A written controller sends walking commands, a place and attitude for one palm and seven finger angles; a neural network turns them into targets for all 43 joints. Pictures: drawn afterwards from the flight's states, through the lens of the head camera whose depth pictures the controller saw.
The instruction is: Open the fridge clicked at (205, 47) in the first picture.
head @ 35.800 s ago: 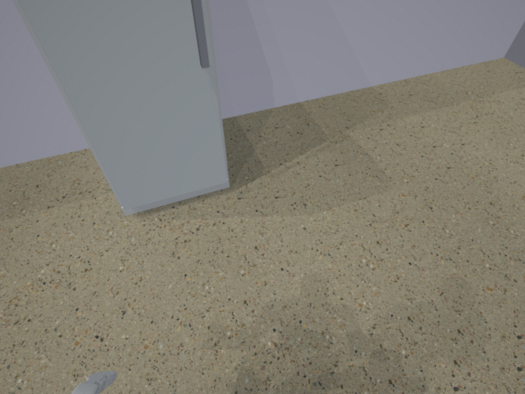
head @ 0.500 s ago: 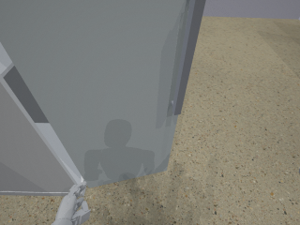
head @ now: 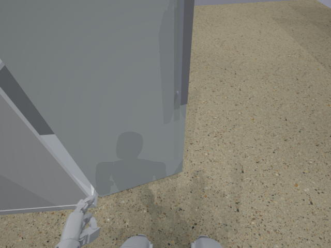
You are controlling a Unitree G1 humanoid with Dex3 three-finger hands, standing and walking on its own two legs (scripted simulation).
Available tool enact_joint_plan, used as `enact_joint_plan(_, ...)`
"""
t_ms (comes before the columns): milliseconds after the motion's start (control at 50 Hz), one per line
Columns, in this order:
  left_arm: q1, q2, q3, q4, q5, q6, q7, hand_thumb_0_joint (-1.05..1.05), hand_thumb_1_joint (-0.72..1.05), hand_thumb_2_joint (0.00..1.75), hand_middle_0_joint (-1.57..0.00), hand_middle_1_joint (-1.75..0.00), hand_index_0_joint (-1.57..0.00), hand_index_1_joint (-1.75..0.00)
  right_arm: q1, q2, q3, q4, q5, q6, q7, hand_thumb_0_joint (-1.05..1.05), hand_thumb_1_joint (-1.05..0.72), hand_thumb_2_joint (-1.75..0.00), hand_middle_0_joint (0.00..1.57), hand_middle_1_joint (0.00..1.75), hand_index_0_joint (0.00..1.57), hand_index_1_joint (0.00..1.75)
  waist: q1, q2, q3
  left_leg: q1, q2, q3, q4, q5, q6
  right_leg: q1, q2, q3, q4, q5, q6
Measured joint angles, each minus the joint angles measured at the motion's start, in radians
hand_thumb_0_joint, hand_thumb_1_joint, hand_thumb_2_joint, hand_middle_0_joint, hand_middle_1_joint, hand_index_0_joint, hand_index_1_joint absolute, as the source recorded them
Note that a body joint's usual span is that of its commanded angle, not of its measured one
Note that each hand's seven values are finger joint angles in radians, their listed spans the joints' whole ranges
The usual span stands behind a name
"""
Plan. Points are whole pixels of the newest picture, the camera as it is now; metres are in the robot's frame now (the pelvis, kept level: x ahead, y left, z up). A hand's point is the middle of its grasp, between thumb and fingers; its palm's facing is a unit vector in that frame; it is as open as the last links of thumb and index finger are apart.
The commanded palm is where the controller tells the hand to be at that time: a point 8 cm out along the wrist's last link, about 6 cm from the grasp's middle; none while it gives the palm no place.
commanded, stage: step back with the hand held close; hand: right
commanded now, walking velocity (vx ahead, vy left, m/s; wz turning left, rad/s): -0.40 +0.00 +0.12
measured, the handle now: (182, 49) +0.61 -0.01 +0.18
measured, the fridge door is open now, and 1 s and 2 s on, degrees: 76 76 76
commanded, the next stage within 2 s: stop stepping back and stand still in 0.32 s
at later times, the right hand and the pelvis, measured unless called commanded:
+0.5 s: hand out of the picture +0.10 -0.26 +0.18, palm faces +0.37 +0.81 -0.44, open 7.4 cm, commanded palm +0.04 -0.29 +0.21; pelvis -0.12 +0.00 +0.02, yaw +5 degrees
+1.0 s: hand out of the picture -0.02 -0.26 +0.19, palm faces +0.40 +0.83 -0.39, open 7.4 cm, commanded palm -0.07 -0.30 +0.21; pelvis -0.24 -0.02 +0.02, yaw +6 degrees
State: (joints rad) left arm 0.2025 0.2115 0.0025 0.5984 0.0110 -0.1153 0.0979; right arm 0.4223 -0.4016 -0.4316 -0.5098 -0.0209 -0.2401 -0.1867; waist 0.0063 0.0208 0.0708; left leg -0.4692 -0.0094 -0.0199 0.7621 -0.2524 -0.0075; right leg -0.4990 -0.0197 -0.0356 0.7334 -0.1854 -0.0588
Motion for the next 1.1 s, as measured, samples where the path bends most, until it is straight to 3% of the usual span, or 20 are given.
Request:
enact_joint_plan(60,-0.001,-0.026,0.003,0.013,0.0,-0.004,-0.01,0.01,0.9,0.9,-0.21,-0.3,-0.2,-0.3,0.021,-0.02,-0.03,-0.006,0.008,-0.011,0.011,0.01,-0.89,-0.9,0.21,0.3,0.21,0.3,-0.008,0.01,-0.035,0.068,-0.029,-0.017,0.062,-0.13,0.008,-0.033,-0.002,0.001,0.011,0.007,0.021)
enact_joint_plan(120,-0.028,-0.035,0.005,0.023,0.0,-0.002,-0.02,0.01,0.9,0.9,-0.21,-0.3,-0.2,-0.3,0.059,0.001,-0.045,-0.014,0.025,-0.011,0.015,0.01,-0.89,-0.9,0.21,0.3,0.21,0.3,-0.029,-0.006,-0.033,0.076,-0.05,-0.02,0.013,-0.106,0.015,-0.05,-0.022,0.002,0.01,-0.052,0.041)
enact_joint_plan(180,-0.041,-0.042,0.007,0.052,-0.001,0.013,-0.023,0.01,0.9,0.9,-0.21,-0.3,-0.2,-0.3,0.05,0.015,0.001,-0.032,0.028,0.025,0.013,0.01,-0.89,-0.9,0.21,0.3,0.21,0.3,-0.057,0.035,-0.026,0.091,-0.016,-0.046,-0.068,-0.036,0.008,-0.05,0.025,0.012,0.127,-0.208,0.08)
enact_joint_plan(220,-0.048,-0.044,-0.003,0.054,0.002,0.027,-0.021,0.01,0.9,0.9,-0.21,-0.3,-0.2,-0.3,0.047,0.014,0.018,-0.046,0.026,0.04,0.016,0.01,-0.89,-0.9,0.21,0.3,0.21,0.3,-0.067,0.073,-0.031,0.095,0.011,-0.072,-0.133,0.014,0.001,-0.019,0.043,-0.002,0.168,-0.231,0.088)
enact_joint_plan(300,-0.072,-0.025,-0.015,0.007,0.0,0.035,-0.01,0.01,0.9,0.9,-0.21,-0.3,-0.2,-0.3,0.05,-0.017,0.018,-0.055,0.032,0.042,0.018,0.01,-0.89,-0.9,0.21,0.3,0.21,0.3,-0.033,0.082,-0.048,0.047,0.027,-0.088,-0.172,0.078,-0.027,0.153,0.015,-0.021,-0.09,-0.077,0.081)
enact_joint_plan(340,-0.096,-0.022,0.006,-0.007,-0.002,0.03,0.002,0.01,0.9,0.9,-0.21,-0.3,-0.2,-0.3,0.027,-0.05,0.008,-0.043,0.035,0.039,0.021,0.01,-0.89,-0.9,0.21,0.3,0.21,0.3,-0.002,0.067,-0.036,-0.014,0.019,-0.087,-0.069,0.002,-0.027,0.157,0.008,-0.011,-0.129,-0.096,0.058)
enact_joint_plan(380,-0.119,-0.047,0.012,0.002,-0.008,0.03,-0.001,0.01,0.9,0.9,-0.21,-0.3,-0.2,-0.3,0.028,-0.067,-0.015,-0.009,0.048,0.04,0.027,0.01,-0.89,-0.9,0.21,0.3,0.21,0.3,-0.013,0.088,-0.011,-0.052,-0.008,-0.105,0.084,-0.117,-0.02,0.147,0.007,-0.037,-0.111,-0.091,0.056)
enact_joint_plan(420,-0.113,-0.063,0.006,0.003,-0.003,0.022,-0.011,0.01,0.9,0.9,-0.21,-0.3,-0.2,-0.3,0.067,-0.059,-0.034,0.002,0.063,0.064,0.032,0.01,-0.89,-0.9,0.21,0.3,0.21,0.3,-0.018,0.078,-0.013,-0.049,-0.036,-0.062,0.154,-0.18,-0.022,0.146,-0.022,-0.055,-0.122,-0.064,0.062)
enact_joint_plan(500,-0.05,-0.06,-0.004,-0.018,-0.011,0.0,-0.037,0.01,0.9,0.9,-0.21,-0.3,-0.2,-0.3,0.133,-0.024,-0.012,-0.047,0.068,0.105,0.031,0.01,-0.89,-0.9,0.21,0.3,0.21,0.3,-0.03,0.04,-0.034,0.095,-0.034,0.03,0.002,-0.141,-0.016,0.125,-0.075,-0.059,-0.128,-0.026,0.078)
enact_joint_plan(560,-0.018,-0.039,-0.009,-0.01,-0.017,0.001,-0.037,0.01,0.9,0.9,-0.21,-0.3,-0.2,-0.3,0.14,-0.013,0.017,-0.093,0.057,0.102,0.026,0.02,-0.89,-0.9,0.21,0.3,0.21,0.3,-0.046,0.045,-0.048,0.13,-0.026,0.014,-0.113,-0.062,0.034,0.049,-0.059,-0.034,-0.001,-0.169,0.083)
enact_joint_plan(620,0.006,-0.018,-0.011,0.036,-0.013,0.015,-0.028,0.01,0.9,0.9,-0.21,-0.3,-0.2,-0.3,0.103,-0.017,0.041,-0.066,0.053,0.087,0.024,0.01,-0.89,-0.9,0.21,0.3,0.21,0.3,-0.033,0.05,-0.045,0.141,-0.018,0.022,-0.157,-0.001,0.047,0.031,-0.016,-0.005,0.107,-0.211,0.081)
enact_joint_plan(700,0.068,0.01,-0.003,0.045,-0.014,0.027,-0.015,0.01,0.9,0.9,-0.21,-0.3,-0.2,-0.3,0.107,-0.037,0.015,-0.009,0.052,0.076,0.009,0.01,-0.88,-0.9,0.21,0.3,0.21,0.3,0.005,0.047,-0.089,0.144,-0.01,0.028,-0.188,0.035,0.038,0.152,0.007,-0.021,-0.04,-0.211,0.063)
enact_joint_plan(740,0.085,0.025,0.008,0.052,-0.01,0.025,-0.005,0.01,0.9,0.9,-0.21,-0.3,-0.2,-0.3,0.105,-0.037,0.006,0.019,0.051,0.068,0.002,0.01,-0.89,-0.9,0.21,0.3,0.21,0.3,0.024,0.035,-0.102,0.121,-0.008,0.04,-0.149,-0.024,0.036,0.181,0.009,-0.015,-0.111,-0.173,0.037)
enact_joint_plan(780,0.093,0.029,0.01,0.061,-0.01,0.025,0.002,0.01,0.9,0.9,-0.21,-0.3,-0.2,-0.3,0.104,-0.027,0.001,0.055,0.045,0.069,-0.002,0.01,-0.89,-0.9,0.21,0.3,0.21,0.3,0.025,0.032,-0.101,0.099,-0.016,0.034,-0.062,-0.134,0.03,0.185,0.005,-0.027,-0.115,-0.116,0.019)
enact_joint_plan(860,0.119,0.013,0.013,0.079,0.003,0.019,-0.005,0.01,0.9,0.9,-0.21,-0.3,-0.2,-0.3,0.093,-0.013,0.011,0.107,0.03,0.08,0.005,0.01,-0.89,-0.9,0.21,0.3,0.21,0.3,0.035,0.005,-0.119,0.106,-0.031,0.081,0.104,-0.205,0.03,0.197,-0.012,-0.019,-0.162,-0.05,0.012)
enact_joint_plan(900,0.13,0.003,0.005,0.083,0.002,0.017,-0.01,0.01,0.9,0.9,-0.21,-0.3,-0.2,-0.3,0.093,-0.007,0.025,0.111,0.031,0.081,0.007,0.01,-0.89,-0.9,0.21,0.3,0.21,0.3,0.032,-0.003,-0.133,0.182,-0.028,0.109,-0.006,-0.23,0.039,0.188,-0.018,-0.016,-0.167,-0.065,0.023)
enact_joint_plan(940,0.129,-0.008,-0.003,0.067,0.003,0.019,-0.015,0.01,0.9,0.9,-0.21,-0.3,-0.2,-0.3,0.095,-0.017,0.026,0.089,0.027,0.078,0.009,0.01,-0.89,-0.9,0.21,0.3,0.21,0.3,0.018,0.017,-0.143,0.234,-0.018,0.084,-0.157,-0.25,0.078,0.122,-0.004,-0.025,-0.078,-0.192,0.034)
enact_joint_plan(980,0.093,-0.007,-0.004,0.079,0.005,0.023,-0.021,0.01,0.9,0.9,-0.21,-0.3,-0.2,-0.3,0.073,-0.005,0.036,0.069,0.031,0.07,0.019,0.01,-0.89,-0.9,0.21,0.3,0.21,0.3,-0.008,0.018,-0.106,0.21,-0.016,0.082,-0.174,-0.041,0.091,0.041,0.0,-0.004,0.127,-0.217,0.053)
enact_joint_plan(1020,0.07,-0.008,-0.005,0.097,0.006,0.024,-0.028,0.01,0.9,0.9,-0.21,-0.3,-0.2,-0.3,0.052,0.004,0.047,0.057,0.033,0.061,0.027,0.01,-0.89,-0.9,0.21,0.3,0.21,0.3,-0.017,0.019,-0.083,0.213,-0.016,0.085,-0.178,0.015,0.078,0.005,-0.006,0.004,0.242,-0.184,0.064)
enact_joint_plan(1100,0.073,-0.017,-0.007,0.085,-0.002,0.022,-0.02,0.01,0.9,0.9,-0.21,-0.3,-0.2,-0.3,0.054,0.005,0.048,0.045,0.037,0.056,0.024,0.01,-0.89,-0.9,0.21,0.3,0.21,0.3,-0.026,0.045,-0.108,0.197,0.007,0.084,-0.166,-0.046,0.073,0.092,-0.031,-0.032,0.09,-0.223,0.051)
